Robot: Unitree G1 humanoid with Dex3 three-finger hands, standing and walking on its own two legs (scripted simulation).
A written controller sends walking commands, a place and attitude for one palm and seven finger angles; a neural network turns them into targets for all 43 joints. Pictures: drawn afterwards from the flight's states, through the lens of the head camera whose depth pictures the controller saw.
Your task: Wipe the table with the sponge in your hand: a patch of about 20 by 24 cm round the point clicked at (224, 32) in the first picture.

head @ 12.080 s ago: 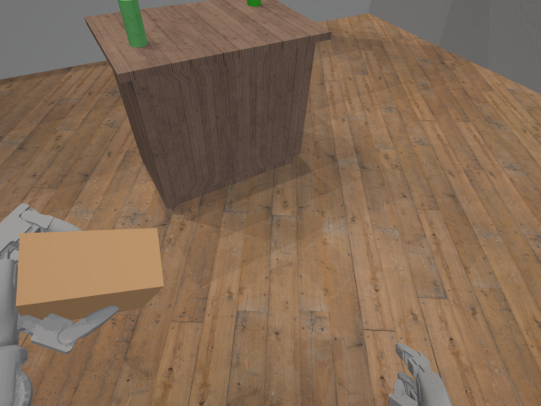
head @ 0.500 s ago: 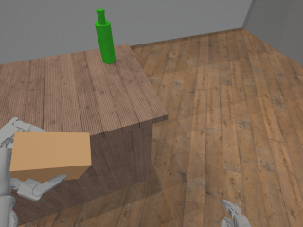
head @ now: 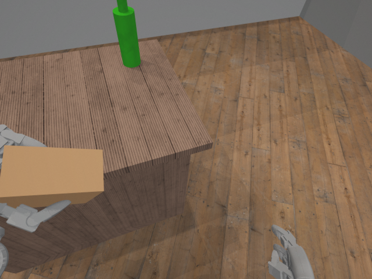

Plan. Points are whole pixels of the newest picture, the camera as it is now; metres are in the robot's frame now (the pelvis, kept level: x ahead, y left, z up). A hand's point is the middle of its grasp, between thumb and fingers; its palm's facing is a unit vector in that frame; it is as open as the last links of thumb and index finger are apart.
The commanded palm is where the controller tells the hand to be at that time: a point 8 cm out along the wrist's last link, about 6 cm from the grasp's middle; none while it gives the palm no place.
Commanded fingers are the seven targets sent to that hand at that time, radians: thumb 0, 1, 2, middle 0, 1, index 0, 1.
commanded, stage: shuffle to correct the standing spot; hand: left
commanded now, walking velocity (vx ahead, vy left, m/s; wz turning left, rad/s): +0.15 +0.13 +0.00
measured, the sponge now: (67, 179) +0.25 +0.22 +0.13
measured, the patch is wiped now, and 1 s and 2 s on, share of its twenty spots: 0.00 0.00 0.00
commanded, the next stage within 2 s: come to a stop and stand still in 0.78 s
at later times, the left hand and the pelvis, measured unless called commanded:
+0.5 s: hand (22, 154) +0.27 +0.28 +0.17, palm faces +0.40 -0.83 -0.38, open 10.9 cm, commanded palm +0.20 +0.33 +0.18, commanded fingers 0.00 0.10 1.30 -1.20 -1.60 -1.20 -1.60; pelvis +0.05 +0.04 -0.02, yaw +2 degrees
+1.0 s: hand (2, 114) +0.33 +0.35 +0.17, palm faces +0.35 -0.78 -0.52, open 10.9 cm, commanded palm +0.29 +0.38 +0.18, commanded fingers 0.00 0.10 1.30 -1.20 -1.60 -1.20 -1.60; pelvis +0.12 +0.11 +0.00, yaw -1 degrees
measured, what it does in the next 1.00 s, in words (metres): walks ahead: left foot, then right foot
